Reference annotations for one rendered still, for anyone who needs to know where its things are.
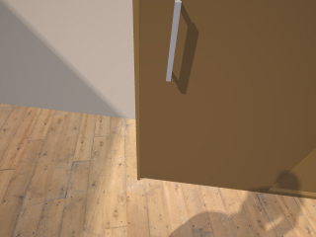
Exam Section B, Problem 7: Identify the handle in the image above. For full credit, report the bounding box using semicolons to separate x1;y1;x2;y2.
166;0;182;82

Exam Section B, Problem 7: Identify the wardrobe door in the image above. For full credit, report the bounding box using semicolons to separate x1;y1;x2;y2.
272;148;316;193
140;0;316;193

